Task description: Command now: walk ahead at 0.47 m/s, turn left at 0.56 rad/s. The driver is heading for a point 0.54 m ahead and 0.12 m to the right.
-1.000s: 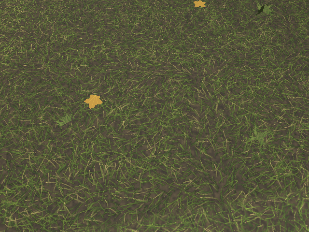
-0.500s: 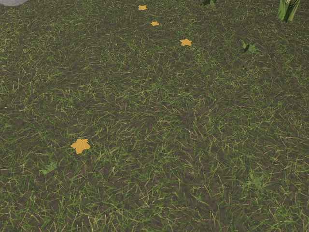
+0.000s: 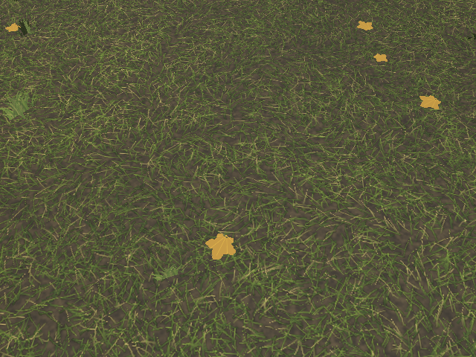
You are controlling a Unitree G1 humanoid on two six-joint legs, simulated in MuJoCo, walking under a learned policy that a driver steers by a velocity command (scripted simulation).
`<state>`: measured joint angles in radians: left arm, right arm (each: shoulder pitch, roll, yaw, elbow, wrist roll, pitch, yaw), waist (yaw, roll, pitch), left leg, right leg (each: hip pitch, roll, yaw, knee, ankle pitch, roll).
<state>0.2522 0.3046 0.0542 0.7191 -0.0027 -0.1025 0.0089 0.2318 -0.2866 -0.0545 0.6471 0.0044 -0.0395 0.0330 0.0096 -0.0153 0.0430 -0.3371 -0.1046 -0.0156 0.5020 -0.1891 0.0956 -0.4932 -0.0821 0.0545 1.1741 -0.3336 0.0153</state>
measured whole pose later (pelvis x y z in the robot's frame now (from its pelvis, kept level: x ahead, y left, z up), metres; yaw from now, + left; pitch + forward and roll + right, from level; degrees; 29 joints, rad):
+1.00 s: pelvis +0.49 -0.05 +0.00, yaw -12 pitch +1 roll +0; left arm 0.25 0.28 0.04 0.77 0.00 0.04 0.03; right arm 0.11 -0.22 -0.01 0.72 -0.02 -0.03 0.02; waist 0.01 -0.02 0.04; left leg -0.41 -0.03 0.00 0.49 -0.10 0.04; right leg -0.35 0.01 0.07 0.88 -0.55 0.06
